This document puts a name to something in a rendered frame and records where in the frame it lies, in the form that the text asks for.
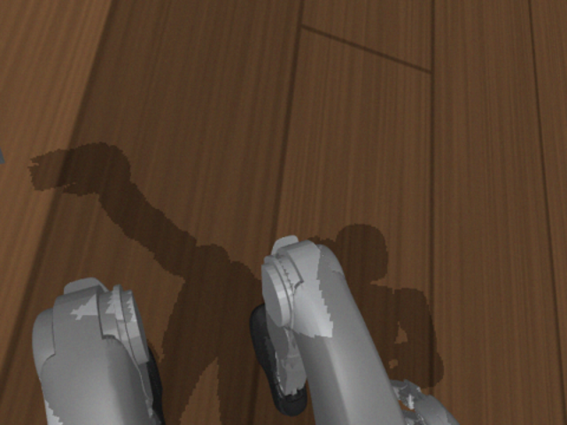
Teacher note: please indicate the right robot foot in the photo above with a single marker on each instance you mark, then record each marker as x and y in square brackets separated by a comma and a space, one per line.
[266, 355]

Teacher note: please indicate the left robot foot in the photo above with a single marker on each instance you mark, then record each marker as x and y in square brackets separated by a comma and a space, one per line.
[156, 389]

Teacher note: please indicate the right robot hand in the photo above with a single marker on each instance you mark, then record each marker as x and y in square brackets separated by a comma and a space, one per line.
[428, 410]

